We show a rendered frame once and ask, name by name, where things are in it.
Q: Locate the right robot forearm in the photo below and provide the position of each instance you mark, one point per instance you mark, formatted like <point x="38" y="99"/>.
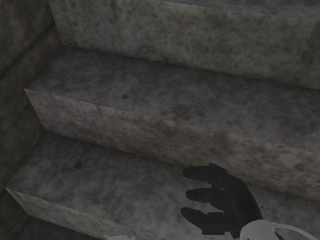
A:
<point x="259" y="230"/>

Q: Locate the robot right hand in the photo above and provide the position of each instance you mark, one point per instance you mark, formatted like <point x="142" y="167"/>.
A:
<point x="236" y="201"/>

